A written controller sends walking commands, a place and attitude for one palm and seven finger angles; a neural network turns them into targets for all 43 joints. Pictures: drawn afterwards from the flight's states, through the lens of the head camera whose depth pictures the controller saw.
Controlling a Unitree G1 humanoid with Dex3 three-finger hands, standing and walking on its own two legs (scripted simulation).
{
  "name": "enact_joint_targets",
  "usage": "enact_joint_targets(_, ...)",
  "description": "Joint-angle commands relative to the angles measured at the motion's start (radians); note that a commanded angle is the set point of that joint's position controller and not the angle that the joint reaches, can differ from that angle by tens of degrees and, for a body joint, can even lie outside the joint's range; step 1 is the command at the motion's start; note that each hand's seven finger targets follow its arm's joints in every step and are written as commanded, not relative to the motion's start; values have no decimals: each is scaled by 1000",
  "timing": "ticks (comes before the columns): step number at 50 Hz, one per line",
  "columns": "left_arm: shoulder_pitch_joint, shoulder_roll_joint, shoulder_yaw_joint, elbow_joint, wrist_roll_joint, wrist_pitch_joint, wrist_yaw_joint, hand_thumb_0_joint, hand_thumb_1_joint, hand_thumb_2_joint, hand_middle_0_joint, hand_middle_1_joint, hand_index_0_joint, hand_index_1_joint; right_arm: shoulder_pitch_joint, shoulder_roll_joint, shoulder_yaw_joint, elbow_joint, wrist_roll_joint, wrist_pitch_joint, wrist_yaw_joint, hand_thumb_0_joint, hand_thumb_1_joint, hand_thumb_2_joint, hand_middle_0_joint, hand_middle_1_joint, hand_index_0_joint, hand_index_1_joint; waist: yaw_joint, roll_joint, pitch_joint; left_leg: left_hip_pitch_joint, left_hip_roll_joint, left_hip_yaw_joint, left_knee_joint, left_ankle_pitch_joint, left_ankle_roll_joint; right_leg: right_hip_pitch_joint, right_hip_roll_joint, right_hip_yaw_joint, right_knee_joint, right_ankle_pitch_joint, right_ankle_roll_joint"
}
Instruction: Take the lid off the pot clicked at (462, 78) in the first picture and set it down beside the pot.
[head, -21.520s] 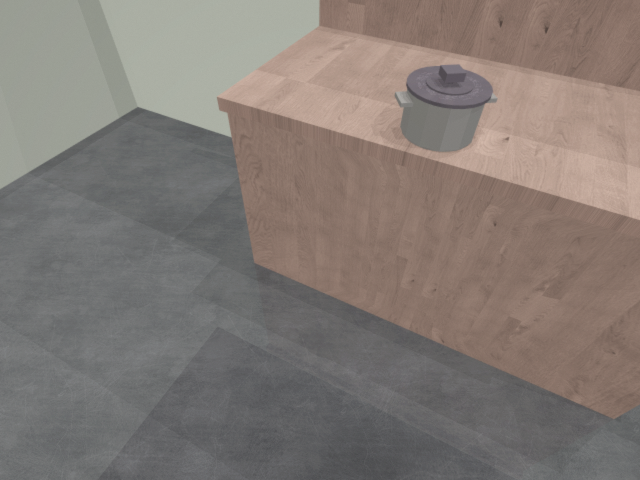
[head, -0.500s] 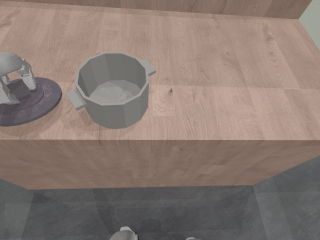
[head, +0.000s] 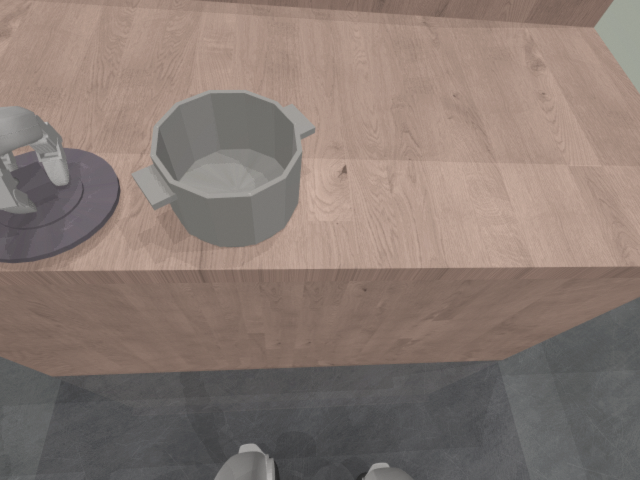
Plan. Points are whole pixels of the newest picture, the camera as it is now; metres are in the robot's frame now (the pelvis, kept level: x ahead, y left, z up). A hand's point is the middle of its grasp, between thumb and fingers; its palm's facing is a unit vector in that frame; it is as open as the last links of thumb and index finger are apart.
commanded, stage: lower the lid onto the table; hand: left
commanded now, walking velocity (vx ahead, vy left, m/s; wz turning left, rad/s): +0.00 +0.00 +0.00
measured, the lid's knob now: (29, 184) +0.47 +0.34 +0.05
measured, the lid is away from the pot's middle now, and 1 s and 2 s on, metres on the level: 0.24 0.24 0.24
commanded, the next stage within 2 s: open the fingers wide in 0.10 s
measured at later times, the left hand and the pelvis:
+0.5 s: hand (15, 196) +0.43 +0.34 +0.07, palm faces -0.43 -0.11 -0.90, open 7.5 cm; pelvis -0.01 +0.01 +0.00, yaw +0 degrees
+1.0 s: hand (9, 201) +0.43 +0.34 +0.07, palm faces -0.44 -0.11 -0.89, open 9.6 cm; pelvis +0.00 +0.01 +0.00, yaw +0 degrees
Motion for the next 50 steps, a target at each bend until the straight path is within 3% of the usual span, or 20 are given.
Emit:
enact_joint_targets(1, -437, 241, 48, -172, -13, -1, 42, 0, 558, 1042, -876, -1045, -839, -1038, 134, -216, -68, -42, -8, -13, -18, 0, -900, -900, 200, 300, 200, 300, -27, 141, -396, 549, -20, -70, -90, 274, 2, -174, 111, -97, -60, 148, -72)
enact_joint_targets(2, -445, 228, 37, -180, -12, -2, 46, 0, 558, 1042, -876, -1045, -839, -1038, 133, -214, -69, -40, -7, -15, -17, 0, -900, -900, 200, 300, 200, 300, -28, 166, -396, 560, -16, -72, -90, 279, -3, -185, 111, -95, -56, 141, -74)
enact_joint_targets(4, -417, 246, 58, -163, -17, -10, 49, 0, 558, 1042, -876, -1045, -839, -1038, 127, -213, -62, -50, -4, -21, -19, 0, -900, -900, 200, 300, 200, 300, -22, 112, -398, 542, -18, -71, -87, 270, 4, -168, 111, -93, -56, 149, -73)
enact_joint_targets(7, -446, 202, 26, -174, -15, -1, 55, 0, 558, 1042, -876, -1045, -839, -1038, 141, -211, -71, -43, -9, -19, -19, 0, -900, -900, 200, 300, 200, 300, -33, 168, -404, 572, -13, -83, -91, 277, -6, -207, 110, -95, -52, 130, -74)
enact_joint_targets(9, -424, 212, 44, -162, -18, -8, 59, 0, 558, 1042, -876, -1045, -839, -1038, 130, -211, -66, -51, -6, -25, -21, 0, -900, -900, 200, 300, 200, 300, -27, 129, -393, 553, -12, -84, -91, 256, 1, -206, 109, -92, -52, 127, -74)
enact_joint_targets(10, -111, 323, 250, -138, -9, -1, 77, 0, 558, 1042, -876, -1045, -839, -1038, 135, -182, -85, -116, -21, -5, 16, 0, -900, -900, 200, 300, 200, 300, 70, 99, -468, 551, -39, -104, -78, 369, -9, -94, 110, -109, -33, 153, -92)
enact_joint_targets(11, -141, 324, 265, -333, 1, -48, 87, 0, 551, 1018, -859, -1047, -823, -1040, 116, -191, -100, -122, -41, 18, 18, 0, -900, -900, 200, 300, 200, 300, 57, 94, -526, 578, -26, -92, -73, 478, -21, -98, 115, -100, -39, 204, -95)
enact_joint_targets(12, -154, 285, 241, -338, 2, -57, 97, 0, 543, 993, -843, -1049, -808, -1041, 99, -183, -105, -124, -47, 38, 23, 0, -900, -900, 200, 300, 200, 300, 44, 106, -509, 586, -28, -85, -66, 485, -16, -111, 115, -91, -52, 209, -89)
enact_joint_targets(14, -226, 206, 169, -325, 3, -48, 108, 0, 529, 945, -810, -1051, -777, -1044, 86, -181, -106, -110, -43, 58, 34, 0, -900, -900, 200, 300, 200, 300, 18, 118, -398, 578, -16, -95, -88, 413, -11, -178, 111, -93, -72, 157, -87)
enact_joint_targets(16, -232, 288, 218, -281, 16, -27, 135, 0, 514, 897, -779, -1051, -747, -1045, 95, -189, -102, -108, -37, 70, 35, 0, -900, -900, 200, 300, 200, 300, 25, 108, -379, 549, -22, -102, -114, 296, -7, -162, 109, -91, -82, 102, -90)
enact_joint_targets(20, -257, 268, 190, -292, 37, -11, 159, 0, 463, 843, -720, -1043, -693, -1038, 86, -184, -97, -107, -35, 67, 41, 0, -900, -900, 200, 300, 200, 300, 29, 167, -398, 594, -21, -114, -127, 282, -14, -174, 107, -84, -83, 88, -96)
enact_joint_targets(23, -250, 264, 185, -260, 38, -1, 167, 0, 415, 826, -680, -1031, -655, -1026, 81, -183, -93, -114, -34, 64, 43, 0, -900, -900, 200, 300, 200, 300, 29, 125, -383, 560, -26, -115, -134, 231, -12, -157, 106, -82, -90, 83, -96)
enact_joint_targets(25, -273, 251, 171, -286, 36, 1, 165, 0, 383, 814, -654, -1021, -631, -1016, 78, -181, -93, -117, -35, 62, 44, 0, -900, -900, 200, 300, 200, 300, 29, 147, -414, 581, -30, -106, -124, 283, -10, -142, 105, -80, -88, 110, -96)
enact_joint_targets(32, -252, 239, 161, -240, 27, 2, 154, 0, 270, 771, -568, -978, -551, -974, 72, -182, -90, -123, -32, 59, 38, 0, -900, -900, 200, 300, 200, 300, 21, 108, -368, 550, -32, -101, -127, 254, -8, -145, 106, -82, -93, 105, -93)
enact_joint_targets(36, -225, 292, 219, -313, 31, -19, 157, 0, 209, 740, -517, -955, -504, -952, 72, -176, -95, -130, -37, 59, 38, 0, -900, -900, 200, 300, 200, 300, 43, 158, -459, 619, -33, -99, -105, 385, -13, -108, 107, -83, -84, 156, -96)
enact_joint_targets(39, -241, 228, 168, -290, 17, -14, 149, 0, 163, 717, -480, -937, -470, -935, 60, -177, -94, -127, -35, 62, 38, 0, -900, -900, 200, 300, 200, 300, 27, 131, -391, 585, -30, -93, -118, 344, -8, -134, 105, -83, -94, 145, -94)
enact_joint_targets(40, -234, 264, 194, -280, 19, -13, 153, 0, 148, 710, -467, -931, -458, -929, 69, -184, -95, -120, -34, 65, 38, 0, -900, -900, 200, 300, 200, 300, 28, 120, -386, 582, -29, -96, -118, 322, -7, -132, 106, -84, -95, 132, -92)
enact_joint_targets(44, -238, 234, 167, -304, 19, -16, 148, 0, 87, 679, -418, -907, -412, -906, 63, -180, -94, -119, -33, 65, 38, 0, -900, -900, 200, 300, 200, 300, 29, 155, -399, 603, -30, -96, -116, 357, -10, -138, 106, -84, -95, 142, -97)
enact_joint_targets(47, -231, 270, 203, -353, 13, -26, 150, 0, 43, 651, -379, -892, -376, -891, 72, -179, -100, -119, -36, 67, 37, 0, -900, -900, 200, 300, 200, 300, 33, 156, -462, 644, -30, -99, -107, 413, -11, -110, 109, -86, -92, 169, -96)
enact_joint_targets(50, -206, 241, 188, -321, -1, -24, 143, 0, 0, 622, -339, -878, -339, -878, 66, -178, -98, -115, -35, 70, 40, 0, -900, -900, 200, 300, 200, 300, 28, 145, -423, 627, -32, -88, -105, 414, -7, -117, 110, -85, -97, 172, -92)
